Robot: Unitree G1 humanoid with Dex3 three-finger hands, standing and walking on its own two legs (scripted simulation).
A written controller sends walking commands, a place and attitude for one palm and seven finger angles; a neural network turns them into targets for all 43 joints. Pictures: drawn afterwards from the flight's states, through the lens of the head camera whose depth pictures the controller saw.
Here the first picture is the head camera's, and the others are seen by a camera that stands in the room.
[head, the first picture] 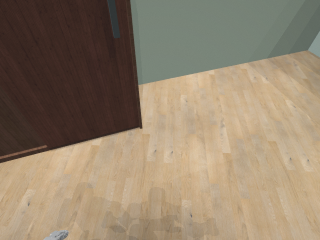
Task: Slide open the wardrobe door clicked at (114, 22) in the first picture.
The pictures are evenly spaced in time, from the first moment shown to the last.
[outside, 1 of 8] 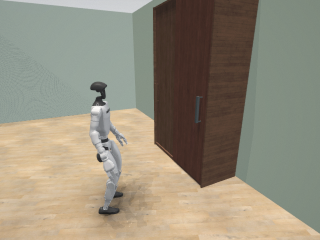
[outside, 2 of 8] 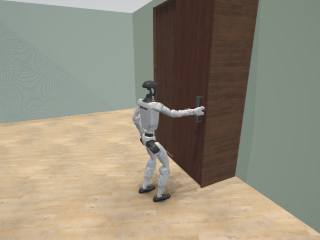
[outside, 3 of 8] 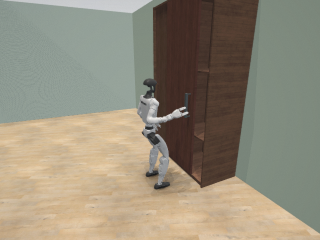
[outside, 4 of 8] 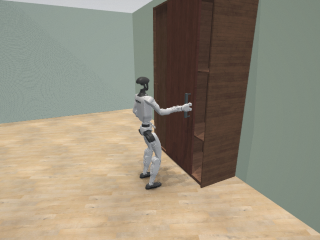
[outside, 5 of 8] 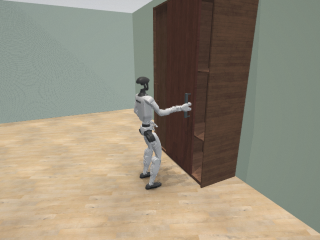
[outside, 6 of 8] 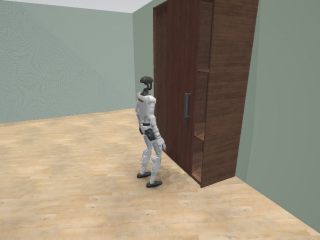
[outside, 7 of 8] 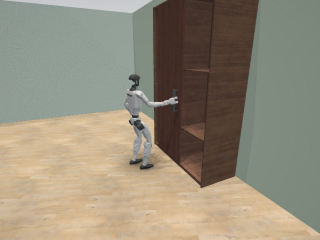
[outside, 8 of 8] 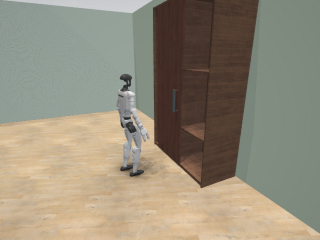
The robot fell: no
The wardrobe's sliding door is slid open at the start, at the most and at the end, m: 0.00 0.51 0.51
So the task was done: yes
